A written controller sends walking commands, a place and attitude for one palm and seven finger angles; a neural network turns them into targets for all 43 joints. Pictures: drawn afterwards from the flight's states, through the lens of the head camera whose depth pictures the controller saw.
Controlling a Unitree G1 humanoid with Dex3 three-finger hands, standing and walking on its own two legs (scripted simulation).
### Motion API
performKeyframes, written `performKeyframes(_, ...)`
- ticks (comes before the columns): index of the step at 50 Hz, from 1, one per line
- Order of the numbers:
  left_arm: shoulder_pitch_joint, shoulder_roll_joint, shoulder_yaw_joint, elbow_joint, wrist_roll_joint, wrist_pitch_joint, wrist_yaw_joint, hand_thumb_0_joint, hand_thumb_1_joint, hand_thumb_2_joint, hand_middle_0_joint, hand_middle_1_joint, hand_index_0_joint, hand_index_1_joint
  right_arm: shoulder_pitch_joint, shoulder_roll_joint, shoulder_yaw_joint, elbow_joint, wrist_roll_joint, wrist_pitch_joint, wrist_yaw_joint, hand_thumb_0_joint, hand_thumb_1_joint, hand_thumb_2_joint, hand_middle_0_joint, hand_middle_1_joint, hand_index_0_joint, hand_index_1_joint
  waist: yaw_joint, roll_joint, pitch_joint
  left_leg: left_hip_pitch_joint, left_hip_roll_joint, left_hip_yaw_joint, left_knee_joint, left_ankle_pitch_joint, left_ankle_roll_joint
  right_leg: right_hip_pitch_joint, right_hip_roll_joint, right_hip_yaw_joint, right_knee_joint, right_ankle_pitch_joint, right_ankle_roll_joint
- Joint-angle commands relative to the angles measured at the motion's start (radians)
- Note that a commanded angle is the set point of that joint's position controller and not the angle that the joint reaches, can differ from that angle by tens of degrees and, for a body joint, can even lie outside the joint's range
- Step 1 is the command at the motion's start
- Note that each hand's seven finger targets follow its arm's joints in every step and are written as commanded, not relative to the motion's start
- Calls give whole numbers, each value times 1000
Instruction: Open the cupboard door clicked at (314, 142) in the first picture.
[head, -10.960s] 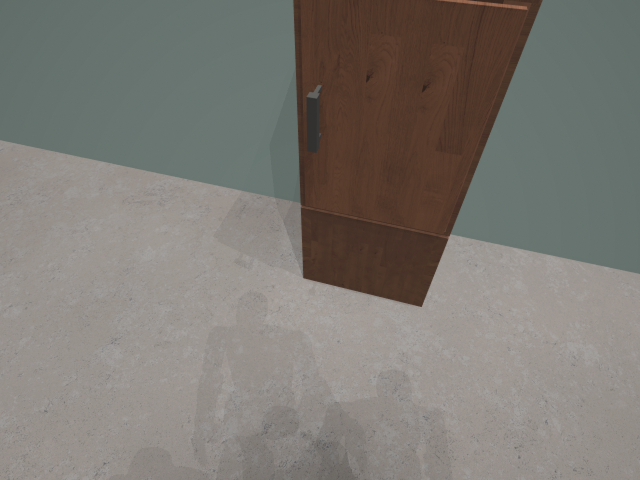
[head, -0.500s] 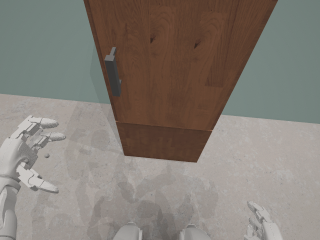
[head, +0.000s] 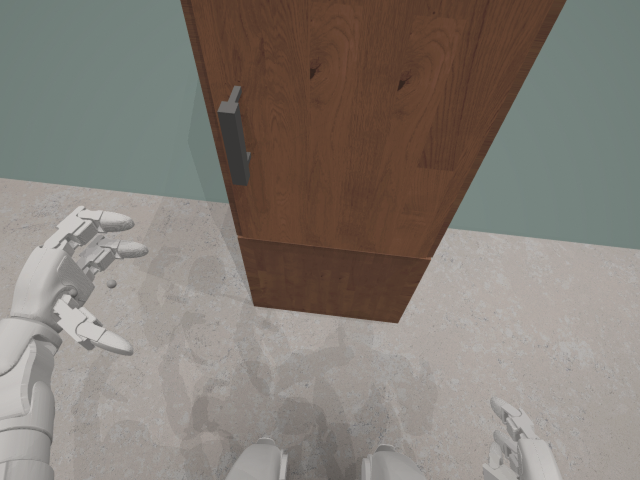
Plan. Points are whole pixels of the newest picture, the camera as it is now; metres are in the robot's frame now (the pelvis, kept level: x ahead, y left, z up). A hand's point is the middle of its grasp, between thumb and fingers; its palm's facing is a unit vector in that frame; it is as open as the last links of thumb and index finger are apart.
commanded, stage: move the hooked fingers beside the handle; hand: left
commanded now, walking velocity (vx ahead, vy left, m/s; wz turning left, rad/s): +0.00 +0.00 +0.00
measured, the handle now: (238, 137) +0.59 +0.17 +0.05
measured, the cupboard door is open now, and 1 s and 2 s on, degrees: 0 0 0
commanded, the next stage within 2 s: none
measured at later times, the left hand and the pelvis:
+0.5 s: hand (156, 223) +0.41 +0.24 +0.06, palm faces -0.08 -1.00 -0.03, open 14.0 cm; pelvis +0.01 +0.00 +0.00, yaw -1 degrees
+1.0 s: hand (174, 185) +0.47 +0.24 +0.06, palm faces -0.07 -1.00 -0.03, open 14.0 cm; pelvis +0.00 +0.00 -0.01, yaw -2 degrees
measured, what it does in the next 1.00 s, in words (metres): stands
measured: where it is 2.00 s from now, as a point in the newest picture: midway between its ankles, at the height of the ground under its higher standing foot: outside the picture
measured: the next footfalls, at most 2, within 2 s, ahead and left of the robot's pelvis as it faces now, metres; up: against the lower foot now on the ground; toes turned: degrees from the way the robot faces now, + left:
none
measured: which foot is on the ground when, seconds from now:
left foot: down 0.00-1.00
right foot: down 0.00-1.00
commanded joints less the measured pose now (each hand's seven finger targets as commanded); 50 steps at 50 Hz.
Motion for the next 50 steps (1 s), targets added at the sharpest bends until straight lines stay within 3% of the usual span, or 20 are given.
performKeyframes(1, -331, 266, 70, -166, -5, -55, 20, 0, -500, 300, -300, -1200, -300, -1200, 18, -149, -74, -112, 3, -33, -12, 0, -900, -900, 200, 300, 200, 300, -26, 102, -288, 178, -10, 5, -188, 218, 16, 133, 24, 17, -143, 133, -26)
performKeyframes(3, -318, 283, 93, -145, -2, -57, 27, 0, -500, 300, -300, -1200, -300, -1200, 26, -149, -74, -115, 1, -24, -8, 0, -900, -900, 200, 300, 200, 300, -14, 77, -325, 181, -9, 7, -184, 258, 15, 167, 25, 21, -135, 174, -27)
performKeyframes(5, -321, 265, 81, -121, 1, -53, 38, 0, -500, 300, -300, -1200, -300, -1200, 26, -145, -74, -118, 2, -14, -1, 0, -900, -900, 200, 300, 200, 300, -13, 83, -315, 172, -11, 15, -188, 255, 15, 166, 25, 20, -138, 178, -24)
performKeyframes(7, -348, 304, 112, -79, 4, -54, 48, 0, -500, 300, -300, -1200, -300, -1200, 36, -153, -74, -112, -1, -2, -1, 0, -900, -900, 200, 300, 200, 300, -14, 56, -299, 139, -10, 16, -180, 251, 17, 173, 28, 24, -136, 178, -26)
performKeyframes(12, -432, 298, 93, -37, 24, -75, 56, 0, -500, 300, -300, -1200, -300, -1200, 60, -154, -79, -103, -1, 21, 4, 0, -900, -900, 200, 300, 200, 300, -30, 62, -321, 143, -6, 21, -172, 271, 19, 166, 29, 29, -128, 208, -25)
performKeyframes(14, -506, 281, 63, -26, 37, -87, 55, 0, -500, 300, -300, -1200, -300, -1200, 69, -153, -82, -88, -1, 29, 5, 0, -900, -900, 200, 300, 200, 300, -49, 86, -339, 165, -3, 20, -167, 278, 18, 137, 27, 27, -123, 215, -21)
performKeyframes(19, -556, 328, 98, 62, 50, -96, 63, 0, -500, 300, -300, -1200, -300, -1200, 94, -159, -84, -64, -3, 52, 5, 0, -900, -900, 200, 300, 200, 300, -48, 53, -356, 141, -2, 22, -160, 290, 21, 155, 27, 32, -121, 237, -20)
performKeyframes(23, -643, 319, 72, 100, 74, -107, 72, 0, -500, 300, -300, -1200, -300, -1200, 109, -157, -85, -50, -6, 68, 9, 0, -900, -900, 200, 300, 200, 300, -57, 86, -379, 162, 1, 18, -151, 314, 20, 130, 29, 30, -109, 248, -22)
performKeyframes(26, -686, 349, 95, 144, 80, -115, 80, 0, -500, 300, -300, -1200, -300, -1200, 124, -161, -87, -37, -8, 80, 11, 0, -900, -900, 200, 300, 200, 300, -62, 61, -400, 147, 2, 22, -138, 319, 24, 144, 28, 35, -106, 265, -18)
performKeyframes(28, -680, 391, 128, 164, 86, -121, 75, 0, -500, 300, -300, -1200, -300, -1200, 131, -162, -85, -38, -10, 89, 14, 0, -900, -900, 200, 300, 200, 300, -47, 86, -434, 151, 2, 23, -133, 360, 20, 162, 29, 37, -92, 304, -23)
performKeyframes(32, -744, 366, 96, 227, 96, -118, 73, 0, -500, 300, -300, -1200, -300, -1200, 145, -161, -84, -34, -12, 106, 19, 0, -900, -900, 200, 300, 200, 300, -71, 76, -408, 129, 3, 27, -118, 361, 27, 136, 35, 36, -88, 313, -22)
performKeyframes(34, -782, 403, 118, 256, 105, -123, 71, 0, -500, 300, -300, -1200, -300, -1200, 156, -167, -86, -22, -13, 116, 20, 0, -900, -900, 200, 300, 200, 300, -76, 67, -418, 124, 7, 26, -112, 361, 25, 133, 32, 38, -87, 320, -17)
performKeyframes(38, -816, 404, 110, 242, 114, -143, 70, 0, -500, 300, -300, -1200, -300, -1200, 166, -165, -87, -21, -16, 130, 27, 0, -900, -900, 200, 300, 200, 300, -69, 125, -475, 175, 8, 20, -105, 421, 21, 125, 35, 36, -75, 347, -22)
performKeyframes(40, -839, 369, 82, 279, 113, -138, 71, 0, -500, 300, -300, -1200, -300, -1200, 169, -165, -87, -13, -16, 137, 30, 0, -900, -900, 200, 300, 200, 300, -89, 95, -431, 164, 10, 18, -106, 386, 23, 92, 37, 30, -87, 315, -18)
performKeyframes(43, -924, 408, 91, 347, 130, -133, 80, 0, -500, 300, -300, -1200, -300, -1200, 178, -173, -81, 1, -16, 149, 23, 0, -900, -900, 200, 300, 200, 300, -110, 53, -399, 99, 8, 19, -100, 311, 31, 84, 36, 37, -90, 271, -15)
performKeyframes(44, -934, 442, 110, 368, 140, -132, 86, 0, -500, 300, -300, -1200, -300, -1200, 181, -177, -81, 0, -17, 152, 21, 0, -900, -900, 200, 300, 200, 300, -106, 72, -394, 86, 7, 19, -99, 291, 30, 79, 33, 41, -93, 251, -15)
performKeyframes(47, -1044, 434, 76, 353, 158, -148, 97, 0, -500, 300, -300, -1200, -300, -1200, 188, -175, -76, 11, -23, 154, 20, 0, -900, -900, 200, 300, 200, 300, -132, 114, -407, 112, 9, 8, -86, 291, 31, 31, 36, 36, -84, 229, -20)
performKeyframes(48, -1046, 464, 97, 378, 165, -149, 101, 0, -500, 300, -300, -1200, -300, -1200, 194, -181, -75, 16, -24, 157, 19, 0, -900, -900, 200, 300, 200, 300, -128, 124, -430, 122, 11, 4, -84, 299, 27, 25, 36, 35, -79, 227, -20)
performKeyframes(50, -1090, 445, 73, 370, 171, -154, 105, 0, -500, 300, -300, -1200, -300, -1200, 202, -179, -73, 24, -28, 158, 22, 0, -900, -900, 200, 300, 200, 300, -137, 165, -473, 161, 13, -6, -74, 336, 23, -2, 34, 30, -68, 236, -19)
